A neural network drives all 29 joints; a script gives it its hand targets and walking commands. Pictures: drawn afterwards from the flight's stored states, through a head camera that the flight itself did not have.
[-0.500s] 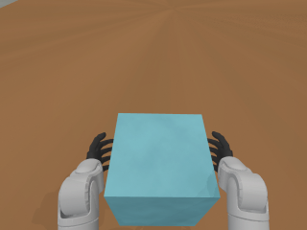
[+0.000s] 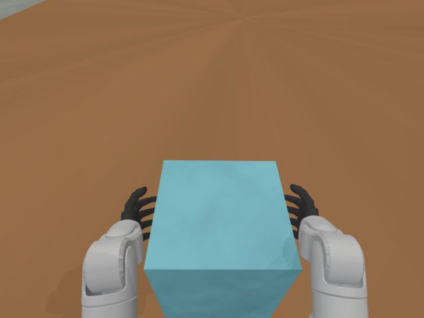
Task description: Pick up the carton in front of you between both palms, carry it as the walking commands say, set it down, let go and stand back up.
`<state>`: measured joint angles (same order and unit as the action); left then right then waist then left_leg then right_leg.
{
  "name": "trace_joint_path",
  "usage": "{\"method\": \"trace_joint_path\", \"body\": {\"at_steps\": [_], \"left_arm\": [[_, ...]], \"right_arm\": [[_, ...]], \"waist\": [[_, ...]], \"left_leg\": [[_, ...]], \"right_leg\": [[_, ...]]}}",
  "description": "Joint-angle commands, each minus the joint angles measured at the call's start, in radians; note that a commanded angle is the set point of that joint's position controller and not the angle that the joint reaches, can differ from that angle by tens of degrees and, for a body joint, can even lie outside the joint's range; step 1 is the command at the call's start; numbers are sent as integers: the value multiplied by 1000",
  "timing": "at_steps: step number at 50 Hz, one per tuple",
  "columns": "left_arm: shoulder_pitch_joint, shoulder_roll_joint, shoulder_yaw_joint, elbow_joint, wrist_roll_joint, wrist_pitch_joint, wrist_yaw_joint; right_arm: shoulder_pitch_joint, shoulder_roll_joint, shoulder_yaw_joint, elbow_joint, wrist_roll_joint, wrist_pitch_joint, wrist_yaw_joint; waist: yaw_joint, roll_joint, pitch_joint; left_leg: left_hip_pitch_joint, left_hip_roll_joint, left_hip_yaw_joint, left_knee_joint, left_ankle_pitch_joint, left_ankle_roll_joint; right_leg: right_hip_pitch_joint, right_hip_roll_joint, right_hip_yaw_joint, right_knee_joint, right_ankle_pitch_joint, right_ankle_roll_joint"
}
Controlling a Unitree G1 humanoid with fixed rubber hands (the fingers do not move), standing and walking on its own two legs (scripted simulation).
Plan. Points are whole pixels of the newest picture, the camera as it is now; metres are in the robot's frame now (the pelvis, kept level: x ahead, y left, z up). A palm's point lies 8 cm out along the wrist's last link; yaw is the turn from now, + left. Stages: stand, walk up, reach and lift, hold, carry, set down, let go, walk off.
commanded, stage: carry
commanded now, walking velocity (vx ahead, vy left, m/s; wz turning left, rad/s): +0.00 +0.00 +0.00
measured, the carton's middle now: (218, 242) +0.27 +0.00 +0.02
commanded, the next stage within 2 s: hold in 1.30 s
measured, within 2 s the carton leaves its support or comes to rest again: neither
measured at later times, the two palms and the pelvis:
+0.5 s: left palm (129, 256) +0.23 +0.15 +0.07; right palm (308, 251) +0.23 -0.15 +0.07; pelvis -0.03 +0.00 +0.00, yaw +0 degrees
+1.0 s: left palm (131, 254) +0.24 +0.16 +0.04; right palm (299, 250) +0.24 -0.14 +0.04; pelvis -0.05 +0.01 +0.00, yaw +0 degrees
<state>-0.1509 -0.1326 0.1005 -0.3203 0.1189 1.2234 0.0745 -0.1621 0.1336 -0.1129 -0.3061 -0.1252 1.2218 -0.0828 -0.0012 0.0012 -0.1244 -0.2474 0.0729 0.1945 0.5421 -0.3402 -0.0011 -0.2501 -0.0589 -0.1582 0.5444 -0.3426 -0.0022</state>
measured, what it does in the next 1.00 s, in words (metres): shifts its weight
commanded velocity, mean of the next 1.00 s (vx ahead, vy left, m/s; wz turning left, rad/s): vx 0.00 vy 0.00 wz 0.00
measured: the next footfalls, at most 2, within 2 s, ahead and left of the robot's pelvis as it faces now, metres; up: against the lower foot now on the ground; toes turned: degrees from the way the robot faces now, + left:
none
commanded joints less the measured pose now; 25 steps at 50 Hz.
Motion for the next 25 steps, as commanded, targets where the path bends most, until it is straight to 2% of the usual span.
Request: {"method": "trace_joint_path", "body": {"at_steps": [1, 11, 19, 25], "left_arm": [[-459, -904, -702, -54, -400, -2, -244], [-439, -911, -708, 31, -362, -36, -251], [-435, -886, -684, 76, -310, -145, -250], [-404, -842, -632, 138, -252, -235, -246]], "right_arm": [[-460, 893, 719, -66, 418, 2, 260], [-446, 898, 725, 9, 387, -31, 270], [-446, 876, 701, 67, 334, -143, 269], [-408, 829, 643, 134, 269, -237, 263]], "waist": [[0, -7, -230], [-1, -3, -163], [-1, -1, -162], [-1, 1, -171]], "left_leg": [[108, 103, -86, -38, 475, 2], [72, 106, -100, -95, 336, 9], [57, 106, -107, -115, 270, 16], [51, 105, -109, -119, 256, 18]], "right_leg": [[94, -113, 88, -43, 530, -6], [60, -109, 100, -100, 367, -11], [51, -106, 104, -119, 297, -15], [45, -105, 103, -121, 276, -15]]}}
